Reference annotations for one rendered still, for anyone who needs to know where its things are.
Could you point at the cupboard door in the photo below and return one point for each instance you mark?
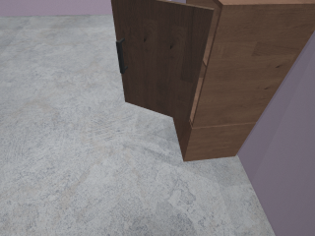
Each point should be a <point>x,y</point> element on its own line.
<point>164,48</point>

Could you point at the handle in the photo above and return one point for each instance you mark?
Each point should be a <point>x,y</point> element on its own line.
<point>122,67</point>

